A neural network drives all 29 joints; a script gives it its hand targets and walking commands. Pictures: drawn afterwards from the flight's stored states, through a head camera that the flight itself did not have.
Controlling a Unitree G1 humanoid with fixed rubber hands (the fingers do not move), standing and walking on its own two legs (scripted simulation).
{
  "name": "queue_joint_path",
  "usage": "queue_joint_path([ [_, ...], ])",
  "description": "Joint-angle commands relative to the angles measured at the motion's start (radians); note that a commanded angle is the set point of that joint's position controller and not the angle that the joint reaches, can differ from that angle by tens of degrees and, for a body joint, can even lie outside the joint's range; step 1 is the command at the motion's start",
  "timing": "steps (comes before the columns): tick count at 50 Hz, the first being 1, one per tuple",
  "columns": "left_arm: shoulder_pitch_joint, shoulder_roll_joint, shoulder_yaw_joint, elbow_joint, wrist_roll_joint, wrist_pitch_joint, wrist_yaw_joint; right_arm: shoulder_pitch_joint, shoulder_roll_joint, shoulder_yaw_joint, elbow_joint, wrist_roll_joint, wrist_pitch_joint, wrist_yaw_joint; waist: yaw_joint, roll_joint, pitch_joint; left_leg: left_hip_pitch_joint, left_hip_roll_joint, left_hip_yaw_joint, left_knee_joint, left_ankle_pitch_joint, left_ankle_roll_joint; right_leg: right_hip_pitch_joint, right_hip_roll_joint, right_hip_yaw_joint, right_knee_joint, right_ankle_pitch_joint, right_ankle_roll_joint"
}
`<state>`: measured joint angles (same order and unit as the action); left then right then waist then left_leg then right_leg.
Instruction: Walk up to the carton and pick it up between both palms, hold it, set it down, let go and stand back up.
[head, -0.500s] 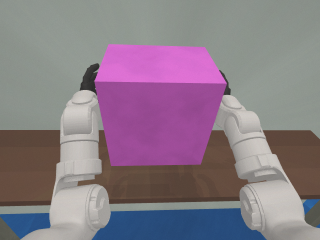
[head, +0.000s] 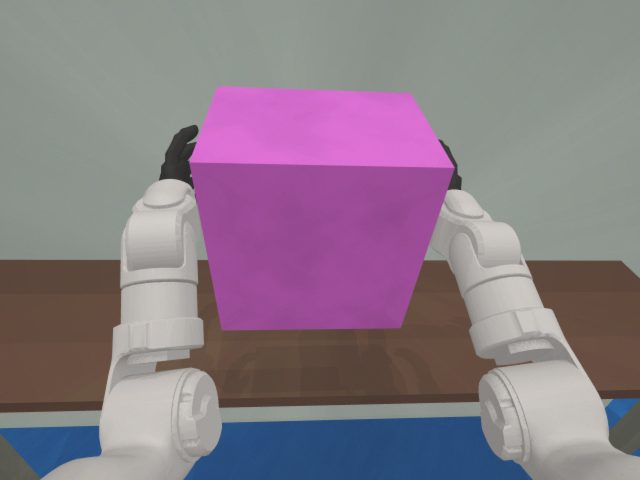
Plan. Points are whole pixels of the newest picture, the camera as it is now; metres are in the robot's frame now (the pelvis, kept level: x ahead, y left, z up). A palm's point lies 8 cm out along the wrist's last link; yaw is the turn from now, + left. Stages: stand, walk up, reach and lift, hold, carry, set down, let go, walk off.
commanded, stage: set down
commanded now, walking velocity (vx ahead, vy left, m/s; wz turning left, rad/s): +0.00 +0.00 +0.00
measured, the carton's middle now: (314, 214) +0.36 +0.00 +0.23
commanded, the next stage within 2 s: none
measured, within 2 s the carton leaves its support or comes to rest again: neither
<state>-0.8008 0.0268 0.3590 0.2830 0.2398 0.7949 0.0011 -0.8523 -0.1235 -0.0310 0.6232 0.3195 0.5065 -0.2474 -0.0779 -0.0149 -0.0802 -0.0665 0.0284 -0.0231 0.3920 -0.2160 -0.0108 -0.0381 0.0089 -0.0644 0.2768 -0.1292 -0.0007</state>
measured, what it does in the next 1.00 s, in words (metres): stands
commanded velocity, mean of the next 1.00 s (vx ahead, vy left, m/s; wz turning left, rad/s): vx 0.00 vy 0.00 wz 0.00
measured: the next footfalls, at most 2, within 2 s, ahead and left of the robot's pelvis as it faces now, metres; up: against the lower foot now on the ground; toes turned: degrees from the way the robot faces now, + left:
none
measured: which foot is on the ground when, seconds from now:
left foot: down 0.00-1.00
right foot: down 0.00-1.00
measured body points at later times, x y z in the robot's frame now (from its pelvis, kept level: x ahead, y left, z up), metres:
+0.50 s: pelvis +0.01 +0.00 +0.00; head -0.02 +0.04 +0.45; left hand +0.41 +0.17 +0.20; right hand +0.40 -0.14 +0.16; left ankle +0.01 +0.12 -0.75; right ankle +0.02 -0.12 -0.75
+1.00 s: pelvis +0.02 +0.01 +0.00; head +0.00 +0.03 +0.45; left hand +0.43 +0.17 +0.18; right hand +0.42 -0.15 +0.15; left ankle +0.01 +0.12 -0.75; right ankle +0.02 -0.12 -0.75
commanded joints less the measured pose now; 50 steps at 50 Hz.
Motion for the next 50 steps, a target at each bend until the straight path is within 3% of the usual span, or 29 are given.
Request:
queue_joint_path([
  [1, -0.787, -0.608, -0.490, -0.087, -0.160, -0.099, -0.142, -0.965, 0.681, 0.304, -0.350, 0.077, -0.100, 0.124, -0.009, 0.051, -0.347, 0.038, -0.086, 0.010, -0.058, 0.248, -0.026, 0.143, 0.065, 0.011, -0.017, 0.139, 0.041],
  [7, -0.705, -0.538, -0.310, 0.098, -0.023, -0.209, -0.208, -0.859, 0.617, 0.117, -0.169, -0.159, -0.274, 0.172, -0.002, 0.015, -0.224, 0.035, -0.087, 0.048, -0.141, 0.097, 0.007, 0.181, 0.034, -0.030, -0.047, 0.015, 0.042],
  [11, -0.620, -0.507, -0.264, 0.139, 0.028, -0.254, -0.232, -0.796, 0.567, 0.061, -0.140, -0.253, -0.392, 0.194, 0.010, 0.012, -0.191, 0.056, -0.081, 0.079, -0.135, 0.171, 0.002, 0.216, 0.029, -0.061, -0.045, 0.040, 0.040],
  [15, -0.561, -0.540, -0.318, 0.131, 0.022, -0.278, -0.227, -0.804, 0.540, 0.106, -0.198, -0.256, -0.482, 0.193, 0.014, 0.016, -0.220, 0.100, -0.073, 0.087, -0.091, 0.315, -0.015, 0.217, 0.037, -0.081, -0.042, 0.109, 0.033],
  [20, -0.542, -0.614, -0.458, 0.050, -0.040, -0.317, -0.200, -0.843, 0.539, 0.194, -0.328, -0.228, -0.561, 0.186, 0.009, 0.030, -0.346, 0.174, -0.064, 0.082, -0.032, 0.477, -0.043, 0.219, 0.046, -0.082, -0.028, 0.216, 0.020],
  [21, -0.570, -0.621, -0.507, -0.023, -0.061, -0.338, -0.185, -0.812, 0.542, 0.199, -0.340, -0.211, -0.577, 0.188, -0.014, 0.061, -0.409, 0.218, -0.065, 0.069, -0.012, 0.545, -0.066, 0.222, 0.056, -0.085, -0.013, 0.269, 0.026],
  [22, -0.566, -0.636, -0.546, -0.045, -0.076, -0.350, -0.170, -0.823, 0.536, 0.223, -0.368, -0.195, -0.590, 0.190, -0.010, 0.080, -0.434, 0.248, -0.061, 0.061, 0.010, 0.612, -0.084, 0.210, 0.062, -0.089, -0.008, 0.295, 0.023],
  [28, -0.537, -0.607, -0.554, -0.006, -0.081, -0.364, -0.144, -0.756, 0.520, 0.220, -0.320, -0.215, -0.570, 0.197, 0.000, 0.066, -0.384, 0.185, -0.062, 0.057, -0.020, 0.464, -0.069, 0.180, 0.045, -0.071, -0.017, 0.230, 0.025],
  [31, -0.522, -0.619, -0.572, -0.027, -0.090, -0.368, -0.133, -0.747, 0.529, 0.245, -0.315, -0.192, -0.560, 0.199, 0.005, 0.074, -0.428, 0.207, -0.061, 0.046, 0.002, 0.555, -0.080, 0.209, 0.055, -0.068, -0.001, 0.303, 0.027],
  [34, -0.445, -0.602, -0.519, 0.033, -0.060, -0.346, -0.140, -0.719, 0.518, 0.235, -0.294, -0.192, -0.541, 0.198, 0.023, 0.053, -0.357, 0.167, -0.066, 0.050, -0.007, 0.529, -0.070, 0.232, 0.053, -0.059, -0.006, 0.314, 0.032],
  [40, -0.459, -0.553, -0.414, 0.094, -0.020, -0.350, -0.162, -0.692, 0.532, 0.184, -0.221, -0.233, -0.525, 0.210, 0.048, 0.016, -0.265, 0.072, -0.077, 0.074, -0.066, 0.383, -0.042, 0.266, 0.036, -0.047, -0.007, 0.295, 0.044],
  [42, -0.498, -0.585, -0.456, 0.066, -0.052, -0.369, -0.161, -0.729, 0.541, 0.182, -0.267, -0.232, -0.544, 0.212, 0.036, 0.037, -0.352, 0.098, -0.072, 0.068, -0.050, 0.428, -0.056, 0.264, 0.042, -0.053, 0.005, 0.332, 0.042],
  [45, -0.496, -0.584, -0.453, 0.111, -0.054, -0.393, -0.156, -0.732, 0.545, 0.170, -0.262, -0.258, -0.554, 0.211, 0.032, 0.022, -0.357, 0.120, -0.071, 0.071, -0.037, 0.443, -0.058, 0.237, 0.045, -0.056, -0.002, 0.333, 0.042],
  [47, -0.517, -0.584, -0.452, 0.119, -0.049, -0.415, -0.152, -0.707, 0.548, 0.155, -0.216, -0.275, -0.557, 0.213, 0.030, 0.038, -0.353, 0.119, -0.070, 0.075, -0.045, 0.427, -0.065, 0.229, 0.044, -0.055, 0.000, 0.323, 0.040],
  [50, -0.506, -0.588, -0.444, 0.124, -0.052, -0.432, -0.156, -0.689, 0.558, 0.155, -0.202, -0.286, -0.567, 0.215, 0.025, 0.012, -0.347, 0.123, -0.066, 0.075, -0.041, 0.469, -0.065, 0.246, 0.049, -0.059, 0.004, 0.363, 0.044],
])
